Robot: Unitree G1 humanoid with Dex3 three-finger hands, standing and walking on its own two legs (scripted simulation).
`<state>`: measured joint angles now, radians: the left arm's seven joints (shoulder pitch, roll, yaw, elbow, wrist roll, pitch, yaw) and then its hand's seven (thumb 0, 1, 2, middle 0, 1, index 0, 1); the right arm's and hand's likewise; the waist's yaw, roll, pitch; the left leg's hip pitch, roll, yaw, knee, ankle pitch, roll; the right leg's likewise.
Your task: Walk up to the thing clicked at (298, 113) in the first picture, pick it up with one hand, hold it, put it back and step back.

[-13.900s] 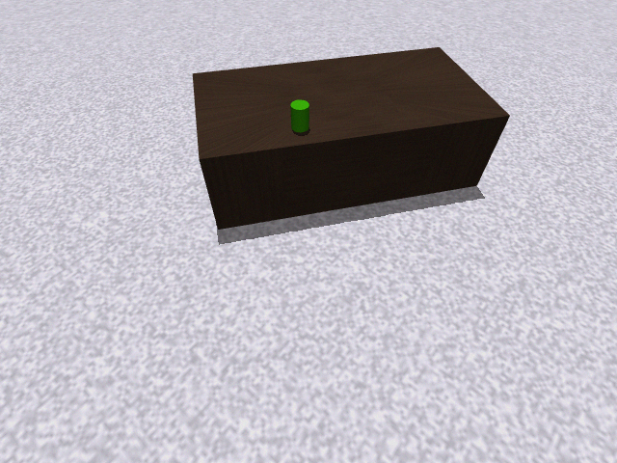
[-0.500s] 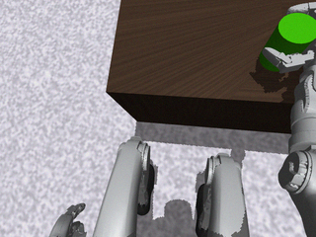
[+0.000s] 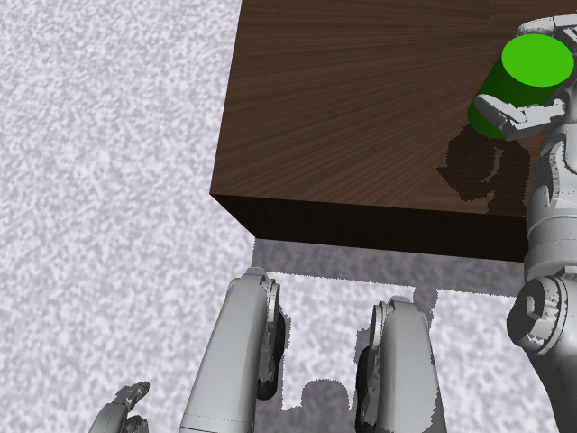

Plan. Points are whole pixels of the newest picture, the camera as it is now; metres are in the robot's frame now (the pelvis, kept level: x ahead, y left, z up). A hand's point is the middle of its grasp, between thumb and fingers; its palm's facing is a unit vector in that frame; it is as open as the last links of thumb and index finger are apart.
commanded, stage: settle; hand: right
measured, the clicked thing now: (513, 90) +0.54 -0.19 +0.00
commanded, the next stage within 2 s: lift in 0.30 s
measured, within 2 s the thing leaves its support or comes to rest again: neither
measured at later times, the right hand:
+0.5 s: hand (539, 62) +0.54 -0.19 +0.05, palm faces +0.15 +0.99 -0.03, open 10.3 cm
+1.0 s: hand out of the picture +0.49 -0.19 +0.14, palm faces +0.16 +0.99 -0.03, open 10.3 cm
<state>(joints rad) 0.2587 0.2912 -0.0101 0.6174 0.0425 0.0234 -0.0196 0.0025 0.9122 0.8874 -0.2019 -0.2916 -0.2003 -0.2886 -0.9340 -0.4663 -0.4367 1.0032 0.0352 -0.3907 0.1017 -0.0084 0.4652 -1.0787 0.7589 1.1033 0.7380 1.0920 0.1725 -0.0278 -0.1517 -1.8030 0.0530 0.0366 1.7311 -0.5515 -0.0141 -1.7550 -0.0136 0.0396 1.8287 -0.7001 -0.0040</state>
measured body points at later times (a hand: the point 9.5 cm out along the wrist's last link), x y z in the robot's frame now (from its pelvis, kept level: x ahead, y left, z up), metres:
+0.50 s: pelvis +0.01 +0.00 +0.03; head +0.21 -0.02 +0.43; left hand +0.06 +0.28 -0.09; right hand +0.53 -0.25 +0.06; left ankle +0.10 +0.13 -0.48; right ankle +0.05 -0.12 -0.48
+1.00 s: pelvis +0.02 +0.00 +0.10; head +0.17 -0.01 +0.53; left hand +0.10 +0.27 -0.02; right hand +0.47 -0.24 +0.14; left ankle +0.10 +0.13 -0.48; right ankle +0.05 -0.12 -0.48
